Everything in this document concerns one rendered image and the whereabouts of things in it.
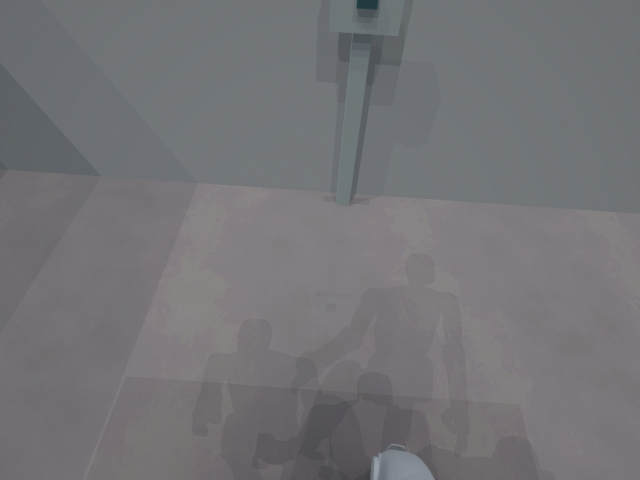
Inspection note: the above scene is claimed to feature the panel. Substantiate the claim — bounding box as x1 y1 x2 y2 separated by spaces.
329 0 405 205

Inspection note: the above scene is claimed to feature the robot right shin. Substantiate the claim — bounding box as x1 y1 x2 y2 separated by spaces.
386 444 406 452

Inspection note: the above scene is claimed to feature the right robot thigh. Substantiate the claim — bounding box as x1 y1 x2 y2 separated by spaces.
370 450 435 480

